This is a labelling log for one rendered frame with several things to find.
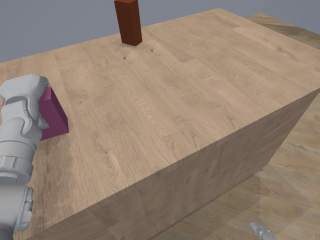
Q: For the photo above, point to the robot left upper arm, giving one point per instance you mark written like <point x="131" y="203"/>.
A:
<point x="15" y="209"/>

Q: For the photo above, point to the robot left hand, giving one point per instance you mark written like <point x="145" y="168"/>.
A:
<point x="31" y="84"/>

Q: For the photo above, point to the sponge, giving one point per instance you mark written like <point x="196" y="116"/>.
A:
<point x="53" y="113"/>

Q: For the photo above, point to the robot right hand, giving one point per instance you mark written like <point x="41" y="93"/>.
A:
<point x="261" y="231"/>

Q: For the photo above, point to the table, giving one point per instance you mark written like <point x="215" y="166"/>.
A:
<point x="159" y="129"/>

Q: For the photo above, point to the robot left forearm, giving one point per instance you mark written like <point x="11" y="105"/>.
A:
<point x="19" y="135"/>

